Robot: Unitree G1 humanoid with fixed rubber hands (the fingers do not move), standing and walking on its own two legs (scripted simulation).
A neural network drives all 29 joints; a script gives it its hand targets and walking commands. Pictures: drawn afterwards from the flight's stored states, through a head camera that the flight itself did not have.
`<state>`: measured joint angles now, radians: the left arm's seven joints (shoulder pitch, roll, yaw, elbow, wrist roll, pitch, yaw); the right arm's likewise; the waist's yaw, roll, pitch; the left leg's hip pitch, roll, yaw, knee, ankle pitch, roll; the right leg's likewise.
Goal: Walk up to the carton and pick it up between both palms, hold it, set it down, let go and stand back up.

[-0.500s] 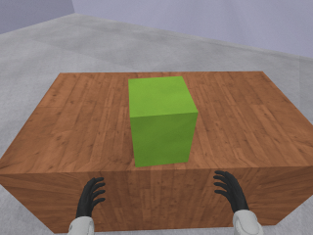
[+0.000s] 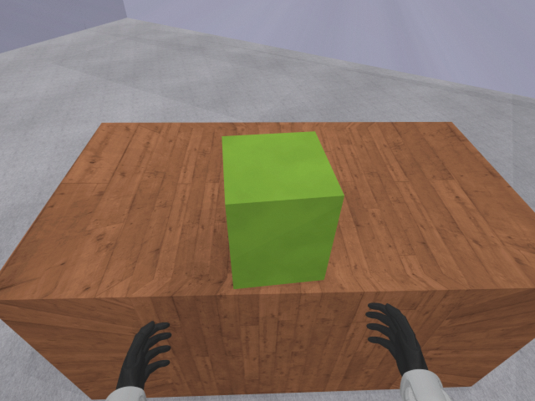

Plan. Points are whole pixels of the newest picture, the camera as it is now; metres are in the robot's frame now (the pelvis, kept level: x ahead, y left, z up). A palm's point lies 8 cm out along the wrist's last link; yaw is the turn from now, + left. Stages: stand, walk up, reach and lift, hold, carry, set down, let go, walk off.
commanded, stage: set down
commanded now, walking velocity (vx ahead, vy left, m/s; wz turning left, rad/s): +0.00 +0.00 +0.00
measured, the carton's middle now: (274, 210) +0.52 -0.03 +0.00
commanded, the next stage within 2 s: let go in 1.34 s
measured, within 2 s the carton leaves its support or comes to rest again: neither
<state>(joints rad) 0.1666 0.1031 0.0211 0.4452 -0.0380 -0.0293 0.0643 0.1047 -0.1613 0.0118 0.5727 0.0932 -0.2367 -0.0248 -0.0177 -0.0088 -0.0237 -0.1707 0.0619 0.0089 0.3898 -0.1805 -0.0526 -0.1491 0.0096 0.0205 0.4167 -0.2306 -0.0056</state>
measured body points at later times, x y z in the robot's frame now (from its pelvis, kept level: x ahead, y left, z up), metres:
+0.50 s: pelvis +0.00 +0.00 +0.00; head -0.01 +0.00 +0.45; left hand +0.20 +0.21 -0.06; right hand +0.22 -0.21 -0.04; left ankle +0.02 +0.15 -0.74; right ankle +0.00 -0.12 -0.74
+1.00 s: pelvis +0.00 +0.00 +0.00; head +0.00 +0.00 +0.45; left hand +0.19 +0.22 -0.08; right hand +0.21 -0.21 -0.06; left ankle +0.02 +0.15 -0.74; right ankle +0.00 -0.12 -0.74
